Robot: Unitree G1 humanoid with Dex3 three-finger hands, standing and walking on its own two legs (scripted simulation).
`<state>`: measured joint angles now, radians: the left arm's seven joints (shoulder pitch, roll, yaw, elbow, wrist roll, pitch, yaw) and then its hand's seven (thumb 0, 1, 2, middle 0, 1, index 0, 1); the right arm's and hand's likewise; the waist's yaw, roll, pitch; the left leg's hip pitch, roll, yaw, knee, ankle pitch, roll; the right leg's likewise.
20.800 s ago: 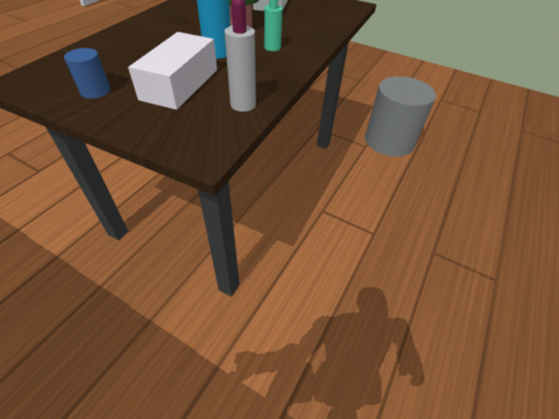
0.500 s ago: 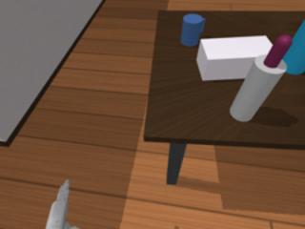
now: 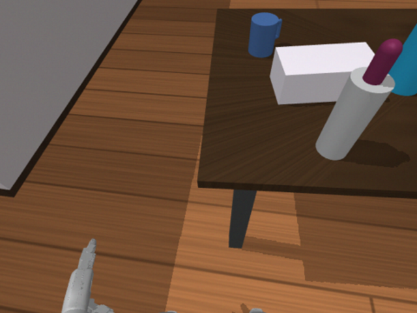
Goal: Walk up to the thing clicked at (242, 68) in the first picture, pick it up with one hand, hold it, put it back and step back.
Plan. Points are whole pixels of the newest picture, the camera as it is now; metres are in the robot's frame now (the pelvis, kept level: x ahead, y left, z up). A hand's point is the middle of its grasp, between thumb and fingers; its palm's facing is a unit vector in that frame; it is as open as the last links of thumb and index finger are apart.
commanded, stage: approach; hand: right
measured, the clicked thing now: (356, 106) +0.48 -0.25 +0.12
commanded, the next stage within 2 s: close in in 0.14 s
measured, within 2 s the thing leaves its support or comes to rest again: neither
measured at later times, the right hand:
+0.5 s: hand (372, 126) +0.47 -0.30 +0.07, palm faces +0.24 +0.97 +0.03, open 17.5 cm
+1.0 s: hand (353, 128) +0.46 -0.25 +0.08, palm faces +0.27 +0.96 +0.00, open 17.4 cm
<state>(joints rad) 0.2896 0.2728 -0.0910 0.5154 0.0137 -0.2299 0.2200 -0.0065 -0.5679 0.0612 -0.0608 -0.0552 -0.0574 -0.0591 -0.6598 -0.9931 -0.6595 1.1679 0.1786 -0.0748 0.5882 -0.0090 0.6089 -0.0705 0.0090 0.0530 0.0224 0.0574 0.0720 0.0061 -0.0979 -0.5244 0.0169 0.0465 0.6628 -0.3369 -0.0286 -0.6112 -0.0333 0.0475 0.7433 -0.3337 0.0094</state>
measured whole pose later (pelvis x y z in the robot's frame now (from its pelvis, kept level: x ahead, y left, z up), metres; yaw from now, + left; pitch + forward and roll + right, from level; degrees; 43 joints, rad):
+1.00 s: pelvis -0.02 +0.00 -0.03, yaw +2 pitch +15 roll +2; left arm 0.35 0.23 0.02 0.28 0.01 -0.06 0.03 -0.01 -0.52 0.04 -0.06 -0.07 -0.07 -0.05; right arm -0.72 -0.53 -0.51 0.97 0.10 -0.25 0.12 -0.01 0.51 -0.07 0.02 0.05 0.02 0.05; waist 0.12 0.00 -0.11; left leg -0.73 0.00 0.01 0.88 -0.41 -0.02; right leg -0.78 -0.05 0.02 0.93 -0.40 0.02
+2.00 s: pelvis +0.00 +0.00 -0.02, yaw +2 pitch +15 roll +2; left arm 0.34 0.24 0.03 0.25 0.02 -0.06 0.02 -0.01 -0.54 0.05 -0.05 -0.06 -0.06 -0.05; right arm -0.70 -0.52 -0.48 0.97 0.08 -0.27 0.11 -0.01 0.15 -0.47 0.86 0.66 0.86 0.67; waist 0.13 0.02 -0.10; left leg -0.69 0.00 0.02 0.85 -0.42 -0.03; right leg -0.76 -0.05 0.03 0.91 -0.41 0.02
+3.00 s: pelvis +0.00 +0.00 +0.00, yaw +2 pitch +10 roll +2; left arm 0.32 0.24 0.04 0.37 0.00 -0.09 0.05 -0.01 -0.54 0.06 -0.06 -0.06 -0.06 -0.05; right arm -0.71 -0.47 -0.43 0.93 0.08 -0.16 0.03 -0.01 0.45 -1.04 0.72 1.13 0.72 1.14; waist 0.10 -0.01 -0.07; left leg -0.51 0.01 0.00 0.69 -0.36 -0.03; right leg -0.56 -0.04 0.00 0.75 -0.36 0.01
